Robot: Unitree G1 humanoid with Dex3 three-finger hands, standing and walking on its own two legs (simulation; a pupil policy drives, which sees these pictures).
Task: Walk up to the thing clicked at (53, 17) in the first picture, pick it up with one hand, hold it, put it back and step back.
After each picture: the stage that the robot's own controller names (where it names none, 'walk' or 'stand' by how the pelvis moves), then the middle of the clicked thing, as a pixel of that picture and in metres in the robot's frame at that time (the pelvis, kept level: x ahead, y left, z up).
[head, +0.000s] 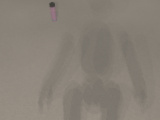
stand; (53, 12) +1.85 +0.35 -0.66
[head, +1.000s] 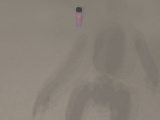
walk; (78, 17) +1.73 +0.11 -0.63
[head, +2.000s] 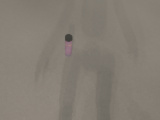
walk; (68, 45) +1.12 +0.10 -0.64
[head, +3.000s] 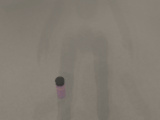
walk; (60, 88) +0.67 +0.14 -0.65
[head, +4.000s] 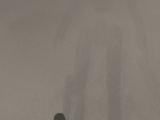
walk; out of the picture +0.40 +0.19 -0.63
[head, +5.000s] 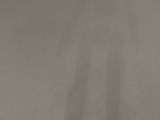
stand; out of the picture +0.33 +0.15 -0.66
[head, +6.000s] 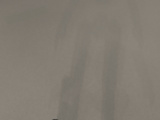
stand; out of the picture +0.34 +0.18 -0.65
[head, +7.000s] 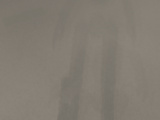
stand; out of the picture +0.33 +0.18 -0.65
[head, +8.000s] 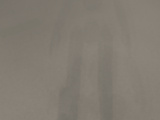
stand; out of the picture +0.30 +0.19 -0.66
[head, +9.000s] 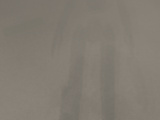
stand; out of the picture +0.30 +0.18 -0.66
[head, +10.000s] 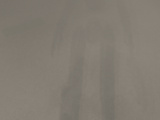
stand; out of the picture +0.30 +0.17 -0.66
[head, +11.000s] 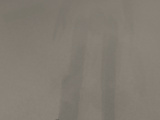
go down; out of the picture +0.32 +0.17 -0.65
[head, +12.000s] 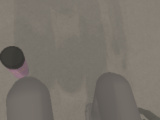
go down; (17, 65) +0.39 +0.22 -0.24
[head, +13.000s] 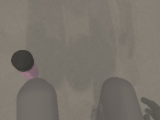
close in; (27, 68) +0.39 +0.22 -0.25
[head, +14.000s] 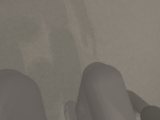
close in; out of the picture +0.37 +0.26 -0.15
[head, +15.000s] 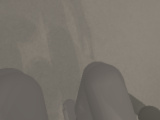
close; out of the picture +0.37 +0.26 -0.15
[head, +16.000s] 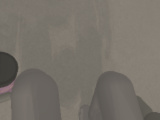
lift; (0, 80) +0.29 +0.25 -0.09
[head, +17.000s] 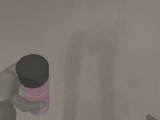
lift; (36, 91) +0.29 +0.15 +0.06
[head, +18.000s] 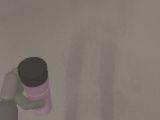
hold; (38, 91) +0.30 +0.15 +0.04
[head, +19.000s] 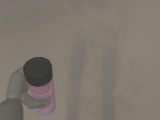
hold; (42, 91) +0.30 +0.14 +0.04
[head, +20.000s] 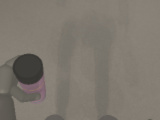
crouch; (33, 83) +0.33 +0.16 -0.02
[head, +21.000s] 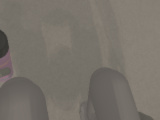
lower; out of the picture +0.39 +0.22 -0.12
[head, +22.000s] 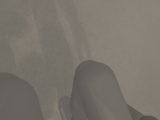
lower; out of the picture +0.38 +0.26 -0.16
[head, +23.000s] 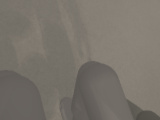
lower; out of the picture +0.38 +0.26 -0.16
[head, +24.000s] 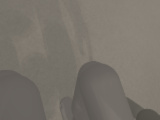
lower; out of the picture +0.37 +0.27 -0.16
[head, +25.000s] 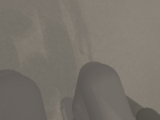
lower; out of the picture +0.37 +0.27 -0.16
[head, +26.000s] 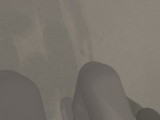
open; out of the picture +0.37 +0.27 -0.16
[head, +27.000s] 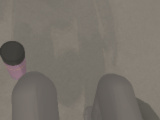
stand; (15, 64) +0.38 +0.24 -0.21
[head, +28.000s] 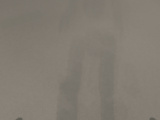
stand; out of the picture +0.31 +0.17 -0.58
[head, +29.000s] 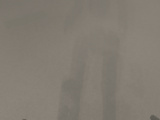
stand; out of the picture +0.34 +0.18 -0.60
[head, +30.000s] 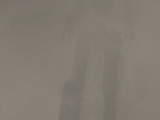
stand; out of the picture +0.34 +0.17 -0.61
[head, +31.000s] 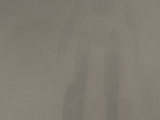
walk; out of the picture +0.35 +0.17 -0.65
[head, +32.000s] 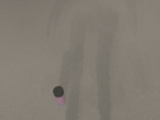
walk; (59, 96) +0.48 +0.15 -0.64
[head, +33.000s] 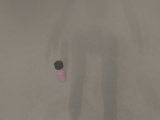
walk; (60, 72) +0.77 +0.23 -0.63
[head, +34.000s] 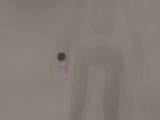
stand; (62, 64) +0.96 +0.20 -0.64
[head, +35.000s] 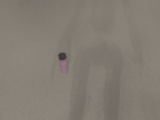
stand; (63, 63) +0.97 +0.19 -0.66
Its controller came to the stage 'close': yes
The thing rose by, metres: 0.67
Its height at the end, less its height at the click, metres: +0.00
